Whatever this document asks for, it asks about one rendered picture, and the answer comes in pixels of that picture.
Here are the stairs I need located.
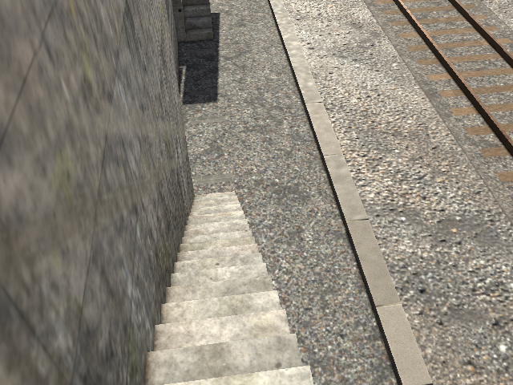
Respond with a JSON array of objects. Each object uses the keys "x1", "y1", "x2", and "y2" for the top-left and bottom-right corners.
[
  {"x1": 145, "y1": 191, "x2": 314, "y2": 385},
  {"x1": 183, "y1": 0, "x2": 213, "y2": 42}
]

